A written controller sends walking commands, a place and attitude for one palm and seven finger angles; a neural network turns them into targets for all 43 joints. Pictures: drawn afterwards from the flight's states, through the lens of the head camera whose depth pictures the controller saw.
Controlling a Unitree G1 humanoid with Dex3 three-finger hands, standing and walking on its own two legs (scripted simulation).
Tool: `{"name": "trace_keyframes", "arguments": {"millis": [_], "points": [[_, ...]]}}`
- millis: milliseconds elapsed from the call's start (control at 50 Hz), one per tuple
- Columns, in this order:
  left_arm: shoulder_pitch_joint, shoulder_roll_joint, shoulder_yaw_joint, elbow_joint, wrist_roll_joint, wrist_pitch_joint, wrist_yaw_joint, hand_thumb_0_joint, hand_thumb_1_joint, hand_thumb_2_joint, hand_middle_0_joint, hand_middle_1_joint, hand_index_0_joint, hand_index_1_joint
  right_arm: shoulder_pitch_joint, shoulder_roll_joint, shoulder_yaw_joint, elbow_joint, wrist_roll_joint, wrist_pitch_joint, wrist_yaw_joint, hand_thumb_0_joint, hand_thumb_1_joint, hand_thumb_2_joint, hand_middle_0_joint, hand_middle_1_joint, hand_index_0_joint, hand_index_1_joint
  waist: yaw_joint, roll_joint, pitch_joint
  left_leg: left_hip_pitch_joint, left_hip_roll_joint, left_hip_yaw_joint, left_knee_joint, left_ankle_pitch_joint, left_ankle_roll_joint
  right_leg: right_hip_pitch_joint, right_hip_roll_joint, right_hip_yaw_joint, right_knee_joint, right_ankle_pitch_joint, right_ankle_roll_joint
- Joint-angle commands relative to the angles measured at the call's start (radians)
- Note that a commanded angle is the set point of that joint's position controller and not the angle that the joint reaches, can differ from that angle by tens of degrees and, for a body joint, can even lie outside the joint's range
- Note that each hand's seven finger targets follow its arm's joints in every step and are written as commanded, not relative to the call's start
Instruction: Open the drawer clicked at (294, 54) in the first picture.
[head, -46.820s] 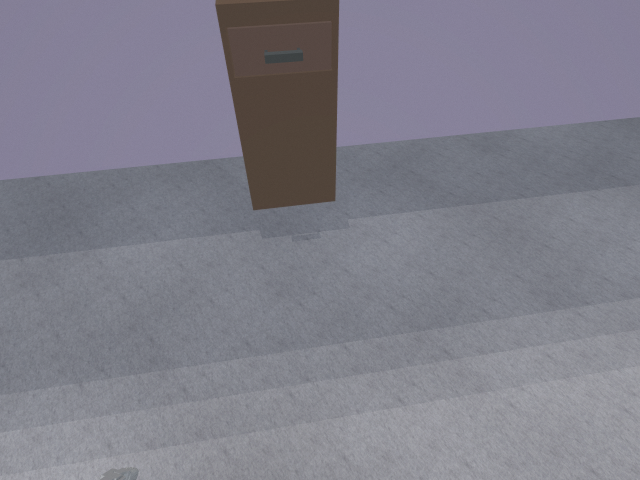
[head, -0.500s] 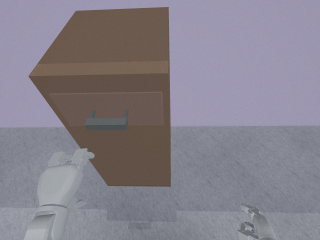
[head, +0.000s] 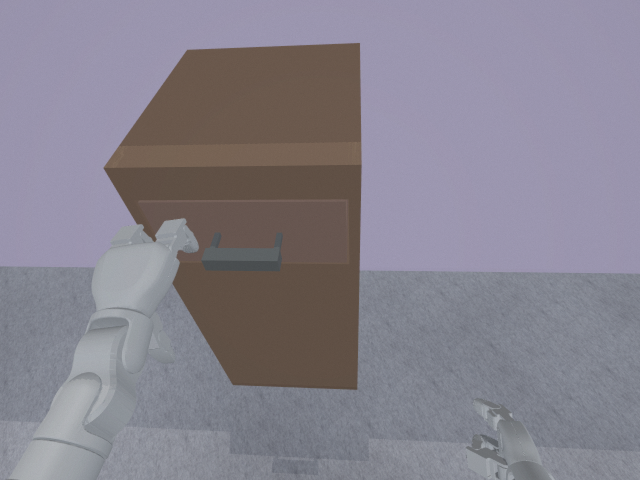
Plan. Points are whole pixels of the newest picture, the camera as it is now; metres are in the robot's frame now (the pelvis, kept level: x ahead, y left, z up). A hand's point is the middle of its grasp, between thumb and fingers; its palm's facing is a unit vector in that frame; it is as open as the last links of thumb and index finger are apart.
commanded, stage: raise the hand with hooked fingers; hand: left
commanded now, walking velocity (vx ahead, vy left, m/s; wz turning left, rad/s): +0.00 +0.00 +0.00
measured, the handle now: (245, 248) +0.48 +0.20 -0.03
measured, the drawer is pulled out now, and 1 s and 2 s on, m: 0.00 0.00 0.00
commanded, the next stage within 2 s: move the hooked fingers above the handle in 0.42 s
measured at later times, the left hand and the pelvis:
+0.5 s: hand (142, 307) +0.28 +0.25 +0.09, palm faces +0.10 -0.08 -0.99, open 13.8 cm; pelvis -0.03 +0.00 +0.00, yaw +0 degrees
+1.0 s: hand (185, 291) +0.33 +0.22 +0.06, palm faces -0.01 -0.07 -1.00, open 13.8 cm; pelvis -0.01 -0.01 +0.00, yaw +0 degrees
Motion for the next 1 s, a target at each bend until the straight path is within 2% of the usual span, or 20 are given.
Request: {"name": "trace_keyframes", "arguments": {"millis": [0, 40, 60, 140, 160, 220, 280, 360, 480, 540, 560, 580, 600, 620, 660, 680, 760, 800, 880, 980], "points": [[-0.32, 0.193, 0.112, -0.136, -0.008, -0.002, -0.012, 0.0, -0.5, 0.3, -0.3, -1.2, -0.3, -1.2, -0.09, -0.121, -0.038, -0.132, 0.008, -0.031, -0.009, 0.0, -0.9, -0.9, 0.2, 0.3, 0.2, 0.3, -0.021, -0.088, -0.197, 0.204, 0.04, -0.067, -0.071, 0.376, -0.031, 0.02, -0.002, 0.03, -0.087, 0.359, 0.0], [-0.277, 0.173, 0.096, -0.095, -0.011, -0.004, -0.04, 0.0, -0.5, 0.3, -0.3, -1.2, -0.3, -1.2, -0.085, -0.122, -0.036, -0.135, 0.01, -0.029, -0.007, 0.0, -0.9, -0.9, 0.2, 0.3, 0.2, 0.3, -0.015, -0.1, -0.179, 0.193, 0.039, -0.067, -0.082, 0.352, -0.032, 0.016, -0.002, 0.024, -0.095, 0.332, -0.001], [-0.253, 0.171, 0.099, -0.091, -0.016, -0.011, -0.052, 0.0, -0.5, 0.3, -0.3, -1.2, -0.3, -1.2, -0.081, -0.124, -0.038, -0.141, 0.011, -0.029, -0.003, 0.0, -0.9, -0.9, 0.2, 0.3, 0.2, 0.3, -0.011, -0.078, -0.171, 0.196, 0.04, -0.068, -0.087, 0.349, -0.035, 0.017, -0.001, 0.025, -0.098, 0.314, -0.006], [-0.246, 0.187, 0.113, -0.166, -0.009, -0.075, -0.066, 0.0, -0.5, 0.3, -0.3, -1.2, -0.3, -1.2, -0.076, -0.124, -0.041, -0.148, 0.002, -0.04, 0.006, 0.0, -0.9, -0.9, 0.2, 0.3, 0.2, 0.3, -0.001, -0.062, -0.195, 0.217, 0.045, -0.081, -0.091, 0.356, -0.033, 0.01, -0.001, 0.023, -0.102, 0.292, -0.007], [-0.251, 0.211, 0.136, -0.19, -0.011, -0.095, -0.056, 0.0, -0.5, 0.3, -0.3, -1.2, -0.3, -1.2, -0.072, -0.127, -0.043, -0.15, -0.003, -0.043, 0.007, 0.0, -0.9, -0.9, 0.2, 0.3, 0.2, 0.3, 0.005, -0.029, -0.203, 0.214, 0.044, -0.081, -0.094, 0.341, -0.035, 0.021, -0.003, 0.025, -0.102, 0.272, -0.011], [-0.279, 0.242, 0.182, -0.24, 0.005, -0.154, -0.006, 0.0, -0.5, 0.3, -0.3, -1.2, -0.3, -1.2, -0.071, -0.12, -0.047, -0.142, -0.008, -0.061, 0.007, 0.0, -0.9, -0.9, 0.2, 0.3, 0.2, 0.3, 0.015, -0.015, -0.232, 0.235, 0.048, -0.094, -0.092, 0.333, -0.036, -0.006, 0.004, 0.025, -0.097, 0.247, -0.012], [-0.32, 0.254, 0.209, -0.245, 0.015, -0.177, 0.056, 0.0, -0.5, 0.3, -0.3, -1.2, -0.3, -1.2, -0.07, -0.119, -0.052, -0.13, -0.005, -0.071, 0.007, 0.0, -0.9, -0.9, 0.2, 0.3, 0.2, 0.3, 0.017, 0.015, -0.218, 0.229, 0.051, -0.104, -0.097, 0.3, -0.046, -0.042, 0.008, 0.019, -0.089, 0.202, -0.018], [-0.3, 0.219, 0.19, -0.144, 0.005, -0.132, 0.093, 0.0, -0.5, 0.3, -0.3, -1.2, -0.3, -1.2, -0.054, -0.123, -0.062, -0.108, 0.006, -0.073, 0.008, 0.0, -0.9, -0.9, 0.2, 0.3, 0.2, 0.3, 0.008, -0.03, -0.196, 0.2, 0.049, -0.094, -0.11, 0.242, -0.051, -0.051, 0.013, 0.012, -0.093, 0.164, -0.016], [-0.279, 0.145, 0.074, -0.098, -0.008, -0.047, 0.028, 0.0, -0.5, 0.3, -0.3, -1.2, -0.3, -1.2, -0.075, -0.131, -0.052, -0.117, 0.019, -0.067, 0.006, 0.0, -0.9, -0.9, 0.2, 0.3, 0.2, 0.3, -0.011, -0.078, -0.168, 0.186, 0.045, -0.086, -0.13, 0.173, -0.038, -0.037, 0.003, 0.022, -0.119, 0.138, -0.007], [-0.305, 0.16, 0.068, -0.118, -0.006, -0.058, -0.004, 0.0, -0.5, 0.3, -0.3, -1.2, -0.3, -1.2, -0.073, -0.13, -0.049, -0.122, 0.012, -0.07, -0.003, 0.0, -0.9, -0.9, 0.2, 0.3, 0.2, 0.3, -0.017, -0.089, -0.17, 0.193, 0.04, -0.078, -0.12, 0.187, -0.026, -0.026, 0.0, 0.029, -0.129, 0.158, -0.004], [-0.338, 0.196, 0.097, -0.121, -0.001, -0.072, -0.005, 0.0, -0.5, 0.3, -0.3, -1.2, -0.3, -1.2, -0.071, -0.135, -0.047, -0.118, 0.01, -0.069, -0.005, 0.0, -0.9, -0.9, 0.2, 0.3, 0.2, 0.3, -0.021, -0.089, -0.166, 0.185, 0.04, -0.076, -0.119, 0.179, -0.026, -0.027, 0.001, 0.033, -0.132, 0.149, -0.005], [-0.373, 0.184, 0.082, -0.123, 0.007, -0.087, -0.007, 0.0, -0.5, 0.3, -0.3, -1.2, -0.3, -1.2, -0.072, -0.128, -0.043, -0.118, 0.008, -0.073, -0.008, 0.0, -0.9, -0.9, 0.2, 0.3, 0.2, 0.3, -0.019, -0.073, -0.166, 0.187, 0.036, -0.079, -0.116, 0.172, -0.024, -0.038, -0.001, 0.031, -0.128, 0.143, -0.005], [-0.392, 0.213, 0.112, -0.096, 0.015, -0.104, 0.0, 0.0, -0.5, 0.3, -0.3, -1.2, -0.3, -1.2, -0.062, -0.126, -0.044, -0.107, 0.006, -0.075, -0.012, 0.0, -0.9, -0.9, 0.2, 0.3, 0.2, 0.3, -0.022, -0.081, -0.145, 0.18, 0.038, -0.076, -0.113, 0.167, -0.024, -0.05, 0.003, 0.03, -0.128, 0.14, -0.007], [-0.432, 0.201, 0.099, -0.103, 0.02, -0.123, 0.006, 0.0, -0.5, 0.3, -0.3, -1.2, -0.3, -1.2, -0.065, -0.124, -0.041, -0.107, 0.005, -0.077, -0.014, 0.0, -0.9, -0.9, 0.2, 0.3, 0.2, 0.3, -0.021, -0.062, -0.154, 0.181, 0.034, -0.078, -0.113, 0.161, -0.025, -0.058, 0.002, 0.03, -0.125, 0.134, -0.007], [-0.451, 0.246, 0.151, -0.093, 0.027, -0.149, 0.034, 0.0, -0.5, 0.3, -0.3, -1.2, -0.3, -1.2, -0.051, -0.124, -0.047, -0.101, 0.002, -0.081, -0.018, 0.0, -0.9, -0.9, 0.2, 0.3, 0.2, 0.3, -0.008, -0.031, -0.179, 0.186, 0.033, -0.076, -0.109, 0.171, -0.028, -0.049, 0.006, 0.03, -0.115, 0.133, -0.013], [-0.467, 0.241, 0.15, -0.079, 0.036, -0.157, 0.046, 0.0, -0.5, 0.3, -0.3, -1.2, -0.3, -1.2, -0.052, -0.119, -0.046, -0.098, 0.004, -0.084, -0.017, 0.0, -0.9, -0.9, 0.2, 0.3, 0.2, 0.3, -0.005, -0.004, -0.195, 0.192, 0.033, -0.079, -0.102, 0.181, -0.031, -0.06, 0.007, 0.028, -0.104, 0.141, -0.016], [-0.428, 0.224, 0.166, -0.003, 0.031, -0.139, 0.087, 0.0, -0.5, 0.3, -0.3, -1.2, -0.3, -1.2, -0.037, -0.119, -0.056, -0.092, 0.009, -0.08, -0.01, 0.0, -0.9, -0.9, 0.2, 0.3, 0.2, 0.3, 0.004, -0.011, -0.214, 0.172, 0.032, -0.072, -0.089, 0.231, -0.041, -0.049, 0.013, 0.025, -0.088, 0.182, -0.02], [-0.429, 0.154, 0.1, 0.029, 0.023, -0.108, 0.084, 0.0, -0.5, 0.3, -0.3, -1.2, -0.3, -1.2, -0.034, -0.119, -0.057, -0.096, 0.015, -0.078, -0.007, 0.0, -0.9, -0.9, 0.2, 0.3, 0.2, 0.3, -0.01, -0.05, -0.214, 0.167, 0.034, -0.062, -0.079, 0.237, -0.034, -0.057, 0.009, 0.026, -0.087, 0.21, -0.014], [-0.49, 0.126, 0.04, 0.077, 0.034, -0.057, 0.057, 0.0, -0.5, 0.3, -0.3, -1.2, -0.3, -1.2, -0.022, -0.136, -0.059, -0.099, 0.02, -0.064, -0.004, 0.0, -0.9, -0.9, 0.2, 0.3, 0.2, 0.3, -0.032, -0.091, -0.227, 0.152, 0.033, -0.056, -0.068, 0.234, -0.03, -0.064, 0.005, 0.029, -0.083, 0.221, -0.008], [-0.468, 0.217, 0.118, 0.052, 0.025, -0.091, 0.03, 0.0, -0.5, 0.3, -0.3, -1.2, -0.3, -1.2, -0.007, -0.141, -0.064, -0.105, 0.01, -0.057, -0.018, 0.0, -0.9, -0.9, 0.2, 0.3, 0.2, 0.3, -0.017, -0.109, -0.297, 0.132, 0.017, -0.043, -0.034, 0.31, -0.013, 0.026, -0.005, 0.063, -0.068, 0.377, 0.0]]}}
